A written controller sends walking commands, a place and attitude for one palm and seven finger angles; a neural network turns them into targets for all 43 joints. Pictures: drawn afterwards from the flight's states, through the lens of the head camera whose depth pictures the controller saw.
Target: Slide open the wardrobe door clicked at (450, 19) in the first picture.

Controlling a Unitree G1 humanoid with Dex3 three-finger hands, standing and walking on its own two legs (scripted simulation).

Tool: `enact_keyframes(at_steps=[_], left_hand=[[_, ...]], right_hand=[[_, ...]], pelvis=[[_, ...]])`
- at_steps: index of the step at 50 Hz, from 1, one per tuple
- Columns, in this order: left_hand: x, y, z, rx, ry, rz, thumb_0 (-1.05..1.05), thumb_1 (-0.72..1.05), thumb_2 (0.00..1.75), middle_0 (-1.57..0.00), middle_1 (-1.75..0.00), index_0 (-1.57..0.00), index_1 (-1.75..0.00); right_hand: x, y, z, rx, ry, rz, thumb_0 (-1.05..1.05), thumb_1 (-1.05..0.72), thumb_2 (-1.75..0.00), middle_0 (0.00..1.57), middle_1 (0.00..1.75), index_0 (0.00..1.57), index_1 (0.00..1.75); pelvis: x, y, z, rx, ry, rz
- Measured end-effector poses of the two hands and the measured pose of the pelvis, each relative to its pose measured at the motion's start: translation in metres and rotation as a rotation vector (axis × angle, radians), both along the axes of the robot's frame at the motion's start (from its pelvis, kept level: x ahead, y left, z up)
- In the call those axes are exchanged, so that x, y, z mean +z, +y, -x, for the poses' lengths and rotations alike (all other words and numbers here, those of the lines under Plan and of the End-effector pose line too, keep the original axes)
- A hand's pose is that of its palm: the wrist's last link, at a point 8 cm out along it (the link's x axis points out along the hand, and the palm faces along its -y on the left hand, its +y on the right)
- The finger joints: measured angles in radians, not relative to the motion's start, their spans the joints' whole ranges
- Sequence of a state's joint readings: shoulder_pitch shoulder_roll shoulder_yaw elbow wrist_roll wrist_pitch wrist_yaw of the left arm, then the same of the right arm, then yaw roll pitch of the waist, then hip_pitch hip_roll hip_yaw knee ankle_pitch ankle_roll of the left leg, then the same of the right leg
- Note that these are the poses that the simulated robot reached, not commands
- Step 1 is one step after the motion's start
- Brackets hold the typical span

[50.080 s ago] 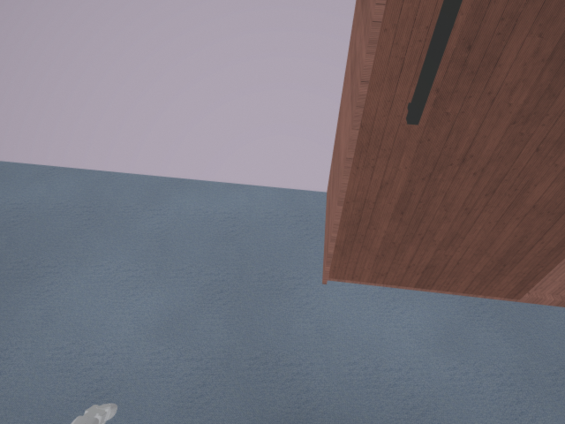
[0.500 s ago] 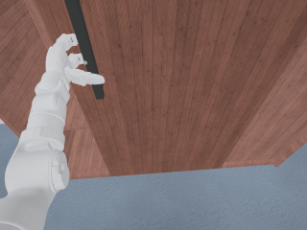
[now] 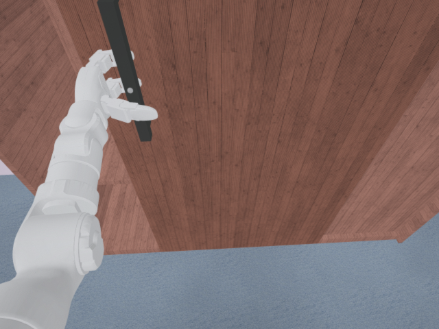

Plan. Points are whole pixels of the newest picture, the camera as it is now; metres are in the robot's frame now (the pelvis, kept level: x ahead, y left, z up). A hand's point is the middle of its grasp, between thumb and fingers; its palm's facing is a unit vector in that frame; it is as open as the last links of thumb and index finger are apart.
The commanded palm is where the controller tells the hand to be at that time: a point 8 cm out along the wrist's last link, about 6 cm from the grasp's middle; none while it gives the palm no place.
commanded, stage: slide the fingers in behind the handle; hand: left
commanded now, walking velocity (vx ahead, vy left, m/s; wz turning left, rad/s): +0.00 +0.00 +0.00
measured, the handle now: (132, 77) +0.54 +0.17 +0.19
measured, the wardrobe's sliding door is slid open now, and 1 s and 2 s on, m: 0.30 0.30 0.30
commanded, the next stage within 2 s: grip the handle and tug to test in 0.38 s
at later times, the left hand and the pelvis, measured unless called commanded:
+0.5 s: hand (131, 91) +0.47 +0.16 +0.21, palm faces +0.08 -1.00 +0.01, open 14.5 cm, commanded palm +0.44 +0.20 +0.20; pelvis +0.01 +0.01 +0.00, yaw +0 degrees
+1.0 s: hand (131, 89) +0.47 +0.16 +0.21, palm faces +0.09 -1.00 +0.01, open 8.8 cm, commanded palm +0.44 +0.20 +0.20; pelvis +0.01 +0.01 +0.00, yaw -1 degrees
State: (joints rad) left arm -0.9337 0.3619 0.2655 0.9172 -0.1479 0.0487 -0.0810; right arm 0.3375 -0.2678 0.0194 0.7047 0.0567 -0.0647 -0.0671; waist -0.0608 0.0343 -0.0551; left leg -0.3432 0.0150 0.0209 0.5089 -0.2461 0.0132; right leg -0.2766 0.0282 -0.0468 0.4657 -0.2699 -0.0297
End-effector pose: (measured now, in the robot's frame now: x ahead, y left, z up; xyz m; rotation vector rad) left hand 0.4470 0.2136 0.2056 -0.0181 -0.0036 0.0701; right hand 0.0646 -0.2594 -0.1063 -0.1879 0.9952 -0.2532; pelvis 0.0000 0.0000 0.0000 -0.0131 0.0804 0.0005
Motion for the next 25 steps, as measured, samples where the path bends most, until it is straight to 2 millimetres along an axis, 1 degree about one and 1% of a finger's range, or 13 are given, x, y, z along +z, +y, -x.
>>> enact_keyframes(at_steps=[19, 25], left_hand=[[0.000, -0.001, 0.002, 0.001, -0.007, -0.004, -0.01, -0.50, 0.30, -0.24, -1.17, -0.23, -1.17], [0.000, -0.003, 0.003, 0.011, -0.008, -0.014, -0.01, -0.50, 0.30, -0.22, -1.15, -0.20, -1.16]], right_hand=[[0.001, 0.011, -0.016, 0.006, -0.026, -0.021, 0.01, -0.91, -0.90, 0.20, 0.30, 0.20, 0.30], [0.000, 0.014, -0.023, 0.011, -0.039, -0.030, 0.01, -0.91, -0.90, 0.20, 0.30, 0.20, 0.30]], pelvis=[[0.001, 0.005, -0.007, -0.007, -0.009, -0.001], [0.001, 0.007, -0.009, -0.009, -0.012, -0.002]])
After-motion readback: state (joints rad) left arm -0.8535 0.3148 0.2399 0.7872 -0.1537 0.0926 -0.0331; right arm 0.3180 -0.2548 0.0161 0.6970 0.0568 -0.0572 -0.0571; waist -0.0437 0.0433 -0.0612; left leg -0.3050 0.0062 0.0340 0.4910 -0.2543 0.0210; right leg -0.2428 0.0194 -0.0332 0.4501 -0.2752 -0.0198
